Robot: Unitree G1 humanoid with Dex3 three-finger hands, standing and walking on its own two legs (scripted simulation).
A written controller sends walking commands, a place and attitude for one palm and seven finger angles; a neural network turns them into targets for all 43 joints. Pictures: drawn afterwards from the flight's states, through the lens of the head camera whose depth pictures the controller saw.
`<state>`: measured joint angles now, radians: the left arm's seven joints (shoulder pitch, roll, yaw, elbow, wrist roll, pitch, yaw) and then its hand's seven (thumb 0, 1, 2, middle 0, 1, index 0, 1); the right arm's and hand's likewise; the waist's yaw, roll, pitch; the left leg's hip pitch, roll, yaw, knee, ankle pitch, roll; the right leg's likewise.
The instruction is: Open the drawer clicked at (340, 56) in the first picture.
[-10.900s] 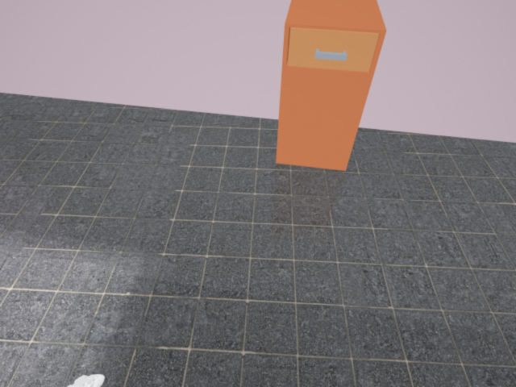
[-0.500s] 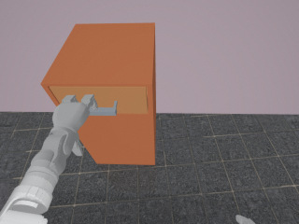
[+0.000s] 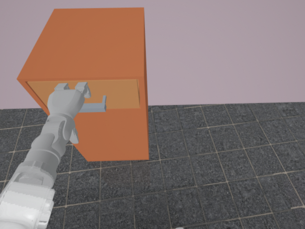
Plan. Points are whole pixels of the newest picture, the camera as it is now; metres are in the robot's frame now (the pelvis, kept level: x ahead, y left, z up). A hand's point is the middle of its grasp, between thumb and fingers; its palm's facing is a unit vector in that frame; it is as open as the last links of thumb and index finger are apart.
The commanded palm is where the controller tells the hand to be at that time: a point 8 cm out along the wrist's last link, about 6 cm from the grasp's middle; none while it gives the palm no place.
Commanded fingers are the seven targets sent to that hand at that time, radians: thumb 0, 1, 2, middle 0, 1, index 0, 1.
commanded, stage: move the hooked fingers above the handle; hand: left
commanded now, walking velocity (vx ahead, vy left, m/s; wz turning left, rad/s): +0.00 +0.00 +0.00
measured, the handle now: (87, 103) +0.53 +0.23 -0.07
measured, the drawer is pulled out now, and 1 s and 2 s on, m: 0.00 0.00 0.00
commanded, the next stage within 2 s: lower the fingers behind the handle in 1.04 s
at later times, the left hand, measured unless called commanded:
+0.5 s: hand (83, 106) +0.48 +0.23 -0.02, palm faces -0.08 -0.04 -1.00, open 13.8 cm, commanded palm +0.46 +0.22 +0.05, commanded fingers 0.00 -0.50 0.30 -0.30 -1.20 -0.30 -1.20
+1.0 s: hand (77, 109) +0.47 +0.24 -0.01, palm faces -0.07 -0.03 -1.00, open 13.8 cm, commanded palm +0.46 +0.23 +0.05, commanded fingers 0.00 -0.50 0.30 -0.30 -1.20 -0.30 -1.20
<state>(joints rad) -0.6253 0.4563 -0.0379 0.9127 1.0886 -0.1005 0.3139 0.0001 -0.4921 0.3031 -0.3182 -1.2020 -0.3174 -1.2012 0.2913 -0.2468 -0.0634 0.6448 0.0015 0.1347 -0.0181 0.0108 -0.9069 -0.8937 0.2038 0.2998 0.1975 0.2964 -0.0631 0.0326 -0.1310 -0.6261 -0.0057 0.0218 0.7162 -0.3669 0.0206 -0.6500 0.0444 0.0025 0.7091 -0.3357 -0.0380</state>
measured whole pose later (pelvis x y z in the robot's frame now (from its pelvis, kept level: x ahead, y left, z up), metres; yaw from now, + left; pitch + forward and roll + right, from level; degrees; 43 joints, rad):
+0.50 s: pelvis +0.00 +0.02 -0.02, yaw -1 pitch +22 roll -1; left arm -0.80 0.48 0.00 1.09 1.11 -0.06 0.36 0.00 -0.49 0.30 -0.32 -1.20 -0.32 -1.20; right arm 0.38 -0.25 -0.06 0.68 -0.03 0.15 0.00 0.01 -0.91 -0.89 0.20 0.30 0.20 0.30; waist -0.14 0.05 -0.16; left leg -0.82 0.00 0.04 0.86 -0.42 0.04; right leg -0.83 0.05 0.01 0.81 -0.36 -0.01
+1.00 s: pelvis +0.00 +0.02 -0.01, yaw +0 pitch +20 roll -2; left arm -0.75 0.46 -0.04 1.05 1.10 -0.07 0.36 0.00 -0.49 0.30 -0.32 -1.20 -0.32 -1.20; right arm 0.32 -0.25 -0.06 0.66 -0.02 0.15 -0.01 0.01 -0.91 -0.89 0.20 0.30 0.20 0.30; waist -0.11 0.04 -0.16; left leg -0.76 -0.01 0.02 0.82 -0.41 0.04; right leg -0.76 0.04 0.00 0.77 -0.36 -0.02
